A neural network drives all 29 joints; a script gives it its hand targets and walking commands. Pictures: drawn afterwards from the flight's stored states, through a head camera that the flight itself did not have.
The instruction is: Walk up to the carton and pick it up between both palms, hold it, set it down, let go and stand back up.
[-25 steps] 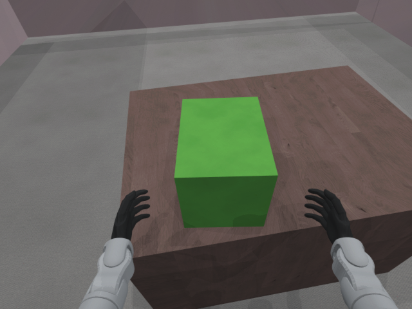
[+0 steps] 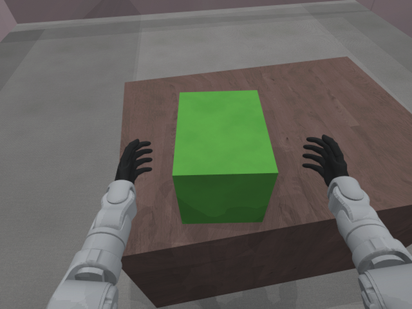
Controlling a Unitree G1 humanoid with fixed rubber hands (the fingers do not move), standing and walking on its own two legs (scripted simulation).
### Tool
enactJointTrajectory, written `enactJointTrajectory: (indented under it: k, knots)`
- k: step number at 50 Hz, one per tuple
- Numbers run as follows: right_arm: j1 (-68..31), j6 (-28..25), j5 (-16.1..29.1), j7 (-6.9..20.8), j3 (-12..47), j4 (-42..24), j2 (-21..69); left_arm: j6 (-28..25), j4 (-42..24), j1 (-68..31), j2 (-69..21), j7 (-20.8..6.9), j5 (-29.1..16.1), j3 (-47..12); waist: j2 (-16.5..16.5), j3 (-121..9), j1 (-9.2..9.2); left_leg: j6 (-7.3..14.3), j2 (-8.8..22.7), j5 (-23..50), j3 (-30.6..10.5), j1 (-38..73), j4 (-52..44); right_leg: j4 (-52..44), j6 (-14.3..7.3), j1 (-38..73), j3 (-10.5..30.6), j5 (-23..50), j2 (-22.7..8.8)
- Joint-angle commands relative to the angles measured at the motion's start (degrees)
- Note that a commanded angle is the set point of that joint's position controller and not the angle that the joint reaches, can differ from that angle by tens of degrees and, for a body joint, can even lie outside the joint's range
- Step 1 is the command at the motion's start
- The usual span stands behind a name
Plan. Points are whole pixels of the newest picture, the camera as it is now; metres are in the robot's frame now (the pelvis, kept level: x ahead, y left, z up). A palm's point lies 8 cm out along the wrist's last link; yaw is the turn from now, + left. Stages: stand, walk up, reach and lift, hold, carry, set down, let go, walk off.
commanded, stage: reach and lift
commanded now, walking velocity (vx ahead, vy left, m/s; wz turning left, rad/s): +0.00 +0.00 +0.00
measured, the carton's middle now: (220, 156) +0.50 -0.01 -0.04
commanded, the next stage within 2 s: none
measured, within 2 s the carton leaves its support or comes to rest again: neither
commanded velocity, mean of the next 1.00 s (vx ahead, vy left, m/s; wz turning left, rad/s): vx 0.00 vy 0.00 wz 0.00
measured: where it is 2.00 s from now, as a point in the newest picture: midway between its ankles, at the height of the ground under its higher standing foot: outside the picture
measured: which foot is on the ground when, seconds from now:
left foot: down 0.00-1.00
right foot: down 0.00-1.00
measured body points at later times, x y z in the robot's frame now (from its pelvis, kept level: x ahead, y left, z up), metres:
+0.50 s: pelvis -0.01 -0.01 -0.01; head +0.03 -0.01 +0.44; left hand +0.44 +0.19 +0.11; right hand +0.45 -0.24 +0.12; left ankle -0.01 +0.14 -0.75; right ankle -0.01 -0.12 -0.75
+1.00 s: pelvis -0.01 -0.01 -0.02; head +0.06 +0.00 +0.43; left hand +0.47 +0.19 +0.10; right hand +0.47 -0.25 +0.11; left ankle -0.01 +0.14 -0.75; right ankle -0.01 -0.12 -0.75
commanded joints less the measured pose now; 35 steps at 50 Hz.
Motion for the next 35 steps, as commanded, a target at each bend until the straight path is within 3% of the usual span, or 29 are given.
enactJointTrajectory:
  k: [1, 2, 3, 5, 9, 10, 15, 19, 24, 27, 31, 35]
  knots:
    - [-22.3, -1.6, 1.2, -0.1, -2.4, -5.4, -10.3, -1.4, -8.0, -23.4, 5.2, 0.0, -0.4, 1.3, -0.5, -21.6, -0.32, -1.0, -3.4, 20.3, -1.0, 18.9, 3.6, -1.5, 1.2, -2.4, -2.5, 15.7, 2.7]
    - [-23.6, -1.4, 1.8, -0.1, -2.2, -4.7, -10.8, -1.2, -7.9, -24.8, 5.5, 0.2, -0.8, 0.5, 0.4, -21.0, -0.49, -0.9, -3.2, 20.3, -0.8, 18.2, 4.0, -1.7, 1.1, -3.9, -2.4, 15.1, 2.8]
    - [-24.3, -0.5, 1.7, 0.0, -0.7, -2.4, -10.1, -0.5, -4.8, -24.3, 5.6, 0.0, -0.2, 1.1, -1.5, -19.1, -0.22, -0.3, -3.2, 18.9, -0.8, 17.5, 3.9, -1.8, 1.2, -3.7, -2.3, 14.9, 2.6]
    - [-25.2, 0.0, 2.5, -0.2, -0.1, -1.0, -10.5, 0.3, -2.0, -24.5, 5.5, -0.5, -0.9, 0.8, -1.9, -19.3, -0.13, 0.1, -3.3, 18.4, -0.4, 16.8, 3.6, -1.8, 1.6, -3.7, -2.4, 15.3, 2.7]
    - [-31.7, -0.4, 4.0, -0.3, 1.1, -2.9, -10.3, -1.3, -2.8, -31.7, 8.9, -0.2, -1.8, 1.9, -2.0, -26.8, 1.08, 0.2, -3.8, 19.8, -0.3, 15.1, 5.2, 0.3, 2.2, -2.6, -2.3, 18.9, 2.5]
    - [-34.2, -0.3, 3.9, -0.6, 0.3, -2.3, -11.4, -1.6, -1.3, -33.9, 9.6, -0.2, -1.9, 1.9, -1.8, -27.6, 0.46, 0.2, -3.5, 19.8, -0.1, 13.5, 5.9, 0.5, 2.1, -2.7, -2.1, 19.4, 2.5]
    - [-38.4, 1.1, 4.6, -0.3, 1.9, 5.5, -11.1, -2.1, 7.5, -38.7, 9.3, -0.2, -4.5, -0.7, -2.8, -25.9, 0.33, 0.6, -2.8, 14.6, -0.9, 11.5, 5.7, 0.8, 2.2, -7.9, -2.8, 13.6, 2.4]
    - [-43.2, 1.5, 5.6, -0.3, 2.0, 7.2, -11.8, -2.8, 9.4, -45.0, 10.1, -0.1, -6.7, -2.6, -1.6, -31.5, -0.43, -0.2, -3.0, 17.8, -0.9, 11.3, 7.9, 2.2, 2.2, -9.0, -3.1, 16.7, 2.3]
    - [-47.8, 2.0, 6.3, -0.2, 3.2, 12.2, -12.8, -2.3, 15.9, -48.9, 11.6, -0.5, -6.0, -2.8, -1.5, -31.5, 0.24, -0.7, -2.9, 18.7, -1.0, 8.8, 8.6, 3.3, 2.7, -9.2, -3.5, 19.2, 2.2]
    - [-52.1, 1.7, 6.9, 0.1, 2.6, 11.9, -13.6, -3.3, 15.2, -54.1, 12.0, 0.1, -7.7, -4.7, 0.3, -36.3, -0.42, -1.3, -2.6, 20.2, -1.3, 8.3, 9.7, 4.2, 2.4, -10.3, -3.7, 20.0, 2.1]
    - [-56.0, 4.1, 7.1, 0.9, 3.1, 16.8, -13.8, -2.4, 21.2, -58.9, 13.0, 0.3, -9.7, -6.1, -1.5, -33.6, -0.49, -0.9, -2.3, 14.5, -1.9, 7.2, 8.7, 3.6, 2.3, -14.5, -3.9, 14.0, 1.7]
    - [-59.2, 4.5, 6.8, 1.5, 3.2, 17.3, -13.9, -2.8, 24.6, -62.4, 13.3, 0.4, -10.6, -7.6, -2.2, -36.8, -0.17, -0.5, -2.6, 14.1, -1.6, 5.2, 9.1, 4.2, 2.3, -14.8, -4.4, 14.2, 1.9]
